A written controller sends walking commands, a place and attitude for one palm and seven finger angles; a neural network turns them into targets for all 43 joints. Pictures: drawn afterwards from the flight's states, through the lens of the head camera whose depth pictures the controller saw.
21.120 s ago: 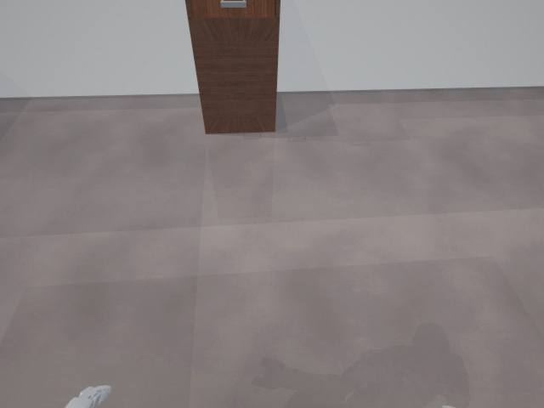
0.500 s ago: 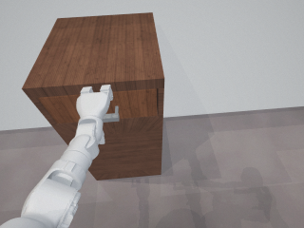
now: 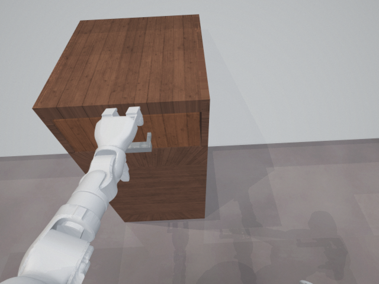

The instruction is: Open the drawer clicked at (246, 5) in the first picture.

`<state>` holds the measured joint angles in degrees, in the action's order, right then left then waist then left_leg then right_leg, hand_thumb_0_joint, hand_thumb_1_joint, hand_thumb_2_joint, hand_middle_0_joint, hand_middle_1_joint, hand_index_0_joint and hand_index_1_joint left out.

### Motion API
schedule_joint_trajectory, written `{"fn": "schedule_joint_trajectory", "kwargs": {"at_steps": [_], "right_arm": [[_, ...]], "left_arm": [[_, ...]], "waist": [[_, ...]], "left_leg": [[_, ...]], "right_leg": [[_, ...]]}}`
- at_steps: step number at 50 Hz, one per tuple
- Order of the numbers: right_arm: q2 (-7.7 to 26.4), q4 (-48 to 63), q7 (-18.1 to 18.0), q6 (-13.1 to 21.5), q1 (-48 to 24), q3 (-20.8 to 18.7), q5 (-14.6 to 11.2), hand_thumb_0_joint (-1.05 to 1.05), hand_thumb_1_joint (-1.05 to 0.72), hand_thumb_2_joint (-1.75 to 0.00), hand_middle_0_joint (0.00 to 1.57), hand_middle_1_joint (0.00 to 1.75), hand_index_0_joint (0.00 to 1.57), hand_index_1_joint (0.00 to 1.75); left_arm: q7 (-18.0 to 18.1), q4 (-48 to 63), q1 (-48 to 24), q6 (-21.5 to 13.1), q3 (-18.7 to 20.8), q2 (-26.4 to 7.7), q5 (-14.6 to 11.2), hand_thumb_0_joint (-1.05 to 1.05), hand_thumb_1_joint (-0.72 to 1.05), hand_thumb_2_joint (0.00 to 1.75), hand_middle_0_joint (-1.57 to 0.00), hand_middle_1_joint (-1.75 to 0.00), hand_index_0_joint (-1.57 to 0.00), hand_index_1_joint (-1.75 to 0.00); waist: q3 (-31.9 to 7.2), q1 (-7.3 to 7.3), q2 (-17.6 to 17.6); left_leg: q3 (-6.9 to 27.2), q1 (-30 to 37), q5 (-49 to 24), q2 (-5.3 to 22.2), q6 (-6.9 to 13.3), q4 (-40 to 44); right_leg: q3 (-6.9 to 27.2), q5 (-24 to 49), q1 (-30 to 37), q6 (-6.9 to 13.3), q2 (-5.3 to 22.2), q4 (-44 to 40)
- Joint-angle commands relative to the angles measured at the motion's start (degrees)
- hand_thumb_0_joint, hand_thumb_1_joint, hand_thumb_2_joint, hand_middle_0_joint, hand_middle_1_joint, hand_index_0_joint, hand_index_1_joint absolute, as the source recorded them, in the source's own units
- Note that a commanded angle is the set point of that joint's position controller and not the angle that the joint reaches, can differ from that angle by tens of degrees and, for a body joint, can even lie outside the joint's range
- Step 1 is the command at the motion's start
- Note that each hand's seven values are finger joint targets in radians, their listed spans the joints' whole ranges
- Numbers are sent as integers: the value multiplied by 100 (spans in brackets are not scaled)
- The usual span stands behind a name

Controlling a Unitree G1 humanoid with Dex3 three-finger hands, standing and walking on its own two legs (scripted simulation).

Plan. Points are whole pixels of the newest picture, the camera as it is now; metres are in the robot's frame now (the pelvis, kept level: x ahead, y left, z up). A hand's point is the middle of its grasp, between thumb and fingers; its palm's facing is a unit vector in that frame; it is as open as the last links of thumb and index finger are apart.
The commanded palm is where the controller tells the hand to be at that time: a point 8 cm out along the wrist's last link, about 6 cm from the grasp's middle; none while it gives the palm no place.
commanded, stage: move the hooked fingers above the handle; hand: left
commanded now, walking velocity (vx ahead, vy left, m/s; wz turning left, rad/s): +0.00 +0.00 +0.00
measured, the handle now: (131, 142) +0.48 +0.17 -0.02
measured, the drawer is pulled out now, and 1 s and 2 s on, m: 0.00 0.00 0.00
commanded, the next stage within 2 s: lower the fingers behind the handle in 0.02 s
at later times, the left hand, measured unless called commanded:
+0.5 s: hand (123, 154) +0.42 +0.17 +0.00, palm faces -0.04 -0.06 -1.00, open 13.8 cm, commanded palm +0.40 +0.18 +0.07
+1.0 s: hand (128, 161) +0.42 +0.17 -0.03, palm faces -0.04 -0.05 -1.00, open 13.8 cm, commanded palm +0.40 +0.17 +0.03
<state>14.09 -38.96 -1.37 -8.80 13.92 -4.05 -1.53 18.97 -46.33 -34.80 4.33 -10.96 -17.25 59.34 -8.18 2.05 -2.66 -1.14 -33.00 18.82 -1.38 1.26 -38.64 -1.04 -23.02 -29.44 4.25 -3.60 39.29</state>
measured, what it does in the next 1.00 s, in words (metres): stands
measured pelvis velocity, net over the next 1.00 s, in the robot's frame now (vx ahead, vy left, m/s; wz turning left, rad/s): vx -0.02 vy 0.02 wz -0.02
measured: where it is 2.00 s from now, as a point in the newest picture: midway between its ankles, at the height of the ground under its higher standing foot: outside the picture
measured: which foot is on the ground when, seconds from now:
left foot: down 0.00-1.00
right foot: down 0.00-1.00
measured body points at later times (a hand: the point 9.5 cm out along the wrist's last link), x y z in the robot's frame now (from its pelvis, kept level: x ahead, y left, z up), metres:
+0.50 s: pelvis -0.01 +0.01 -0.01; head +0.05 -0.01 +0.44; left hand +0.41 +0.17 +0.06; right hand +0.07 -0.26 -0.14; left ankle -0.01 +0.11 -0.72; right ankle -0.05 -0.07 -0.72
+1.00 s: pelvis -0.02 +0.02 -0.02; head +0.05 +0.01 +0.43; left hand +0.41 +0.17 +0.03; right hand +0.03 -0.25 -0.15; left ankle -0.01 +0.11 -0.72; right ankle -0.05 -0.07 -0.72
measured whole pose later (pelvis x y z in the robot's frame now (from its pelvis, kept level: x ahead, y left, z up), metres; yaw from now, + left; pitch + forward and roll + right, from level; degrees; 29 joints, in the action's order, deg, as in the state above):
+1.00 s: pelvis -0.02 +0.02 -0.02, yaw -1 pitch +18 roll -1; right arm 12.8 -39.5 -1.0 -7.7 17.9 -4.0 -0.4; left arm 25.1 -55.7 -36.9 2.5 -8.9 -15.8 62.4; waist -10.4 4.5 -2.3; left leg -2.3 -44.0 20.9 -0.9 2.7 -47.1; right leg -0.4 -24.3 -40.1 2.9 -3.8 46.7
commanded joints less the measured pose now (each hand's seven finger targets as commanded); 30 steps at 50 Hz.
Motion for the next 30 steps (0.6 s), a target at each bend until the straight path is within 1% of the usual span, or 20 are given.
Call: {"fn": "schedule_joint_trajectory", "kwargs": {"at_steps": [1, 2, 3, 5, 6, 8, 10, 11, 12, 13, 16, 17, 18, 20, 21, 22, 24, 26, 29, 30], "right_arm": [[646, 539, 4, 86, 181, -196, 27, 0, -90, -90, 20, 30, 20, 30], [656, 540, 3, 61, 119, -171, 16, 0, -90, -90, 20, 30, 20, 30], [678, 568, -4, 34, 121, -157, 14, 0, -90, -90, 20, 30, 20, 30], [692, 582, -23, 2, 70, -124, -3, 0, -90, -90, 20, 30, 20, 30], [694, 633, -44, -23, 37, -127, -3, 0, -90, -90, 20, 30, 20, 30], [678, 639, -57, -40, 38, -105, 5, 0, -90, -90, 20, 30, 20, 30], [662, 680, -60, -52, 23, -106, -4, 0, -90, -90, 20, 30, 20, 30], [682, 691, -81, -56, 36, -108, 8, 0, -90, -90, 20, 30, 20, 30], [674, 685, -94, -64, 29, -89, -3, 0, -90, -90, 20, 30, 20, 30], [678, 705, -101, -55, 67, -90, -8, 0, -90, -90, 20, 30, 20, 30], [662, 665, -117, 5, 179, -130, -3, 0, -90, -90, 20, 30, 20, 30], [658, 657, -132, 24, 156, -131, -5, 0, -90, -90, 20, 30, 20, 30], [653, 643, -130, 55, 225, -145, 13, 0, -90, -90, 20, 30, 20, 30], [617, 579, -110, 131, 299, -197, 32, 0, -90, -90, 20, 30, 20, 30], [612, 536, -96, 147, 345, -225, 52, 0, -90, -90, 20, 30, 20, 30], [588, 509, -72, 164, 339, -225, 56, 0, -90, -90, 20, 30, 20, 30], [612, 401, -25, 198, 432, -250, 88, 0, -90, -90, 20, 30, 20, 30], [645, 393, 6, 188, 479, -273, 105, 0, -90, -90, 20, 30, 20, 30], [648, 358, 84, 145, 477, -263, 114, 0, -90, -90, 20, 30, 20, 30], [673, 342, 99, 124, 496, -263, 99, 0, -90, -90, 20, 30, 20, 30]], "left_arm": [[323, 1029, -2411, 243, 452, -853, -12, 0, -50, 30, -30, -120, -30, -120], [287, 980, -2349, 314, 511, -950, -6, 0, -50, 30, -30, -120, -30, -120], [250, 885, -2248, 379, 509, -955, -21, 0, -50, 30, -30, -120, -30, -120], [155, 938, -2350, 397, 565, -1091, -47, 0, -50, 30, -30, -120, -30, -120], [125, 884, -2152, 409, 614, -1145, -19, 0, -50, 30, -30, -120, -30, -120], [62, 825, -2070, 407, 461, -978, 19, 0, -50, 30, -30, -120, -30, -120], [-13, 883, -1913, 319, 471, -966, 37, 0, -50, 30, -30, -120, -30, -120], [-25, 792, -1766, 297, 572, -1072, 33, 0, -50, 30, -30, -120, -30, -120], [-53, 752, -1827, 273, 471, -994, 46, 0, -50, 30, -30, -120, -30, -120], [-58, 779, -1907, 216, 428, -962, 34, 0, -50, 30, -30, -120, -30, -120], [9, 871, -2228, -2, 386, -925, 69, 0, -50, 30, -30, -120, -30, -120], [69, 980, -2359, -88, 501, -1086, 102, 0, -50, 30, -30, -120, -30, -120], [132, 1074, -2555, -177, 412, -994, 94, 0, -50, 30, -30, -120, -30, -120], [290, 1257, -2797, -375, 443, -960, 130, 0, -50, 30, -30, -120, -30, -120], [392, 1165, -2651, -418, 535, -980, 159, 0, -50, 30, -30, -120, -30, -120], [468, 1114, -2704, -425, 366, -751, 173, 0, -50, 30, -30, -120, -30, -120], [640, 851, -2782, -352, 465, -785, 183, 0, -50, 30, -30, -120, -30, -120], [804, 664, -2551, -202, 685, -945, 213, 0, -50, 30, -30, -120, -30, -120], [891, 300, -2514, 123, 463, -598, 170, 0, -50, 30, -30, -120, -30, -120], [898, 237, -2513, 216, 548, -725, 194, 0, -50, 30, -30, -120, -30, -120]], "waist": [[-2219, 97, 392], [-2277, 67, 467], [-2063, 76, 624], [-2055, 67, 747], [-1934, 29, 670], [-1826, 46, 717], [-1927, -2, 625], [-1761, 3, 618], [-1712, 48, 706], [-1563, 91, 627], [-1589, 180, 461], [-1698, 172, 299], [-1770, 239, 263], [-2107, 248, 25], [-2155, 221, -32], [-2217, 257, -109], [-2167, 317, 70], [-2384, 218, 149], [-2323, 262, 265], [-2370, 240, 331]], "left_leg": [[-81, 1419, -2443, -157, 203, -37], [-86, 1363, -2436, -169, 198, -21], [-88, 1249, -2378, -172, 203, 5], [-104, 1142, -2255, -185, 213, 70], [-117, 1106, -2214, -191, 213, 96], [-128, 1069, -2138, -192, 213, 114], [-133, 1105, -2178, -191, 213, 98], [-143, 1054, -2099, -181, 214, 98], [-124, 983, -1996, -187, 209, 96], [-113, 953, -1878, -177, 212, 105], [-65, 1058, -1734, -146, 230, 32], [-51, 1085, -1724, -138, 226, -21], [-23, 1097, -1710, -137, 227, -64], [25, 1258, -1864, -115, 221, -197], [55, 1307, -1976, -94, 201, -262], [73, 1320, -2012, -90, 186, -335], [90, 1174, -2039, -66, 180, -430], [86, 1129, -2106, -52, 162, -469], [54, 969, -2152, -53, 145, -489], [39, 961, -2190, -39, 150, -475]], "right_leg": [[320, 3587, 963, -261, 166, -351], [344, 3710, 1054, -287, 183, -359], [318, 3745, 1083, -285, 185, -367], [372, 3873, 1224, -341, 237, -414], [359, 3778, 1228, -308, 223, -402], [363, 3746, 1172, -325, 240, -440], [377, 3716, 1186, -307, 238, -433], [389, 3657, 1144, -298, 237, -447], [385, 3517, 1059, -316, 235, -460], [375, 3279, 934, -296, 230, -487], [361, 2712, 602, -251, 189, -477], [393, 2609, 499, -247, 185, -458], [364, 2523, 434, -237, 177, -398], [349, 2486, 240, -216, 147, -278], [304, 2450, 137, -177, 113, -183], [276, 2407, -37, -183, 96, -132], [223, 2366, -150, -173, 72, -54], [201, 2409, -110, -173, 38, 42], [154, 2528, -110, -179, 23, 57], [166, 2623, -62, -194, 20, 62]]}}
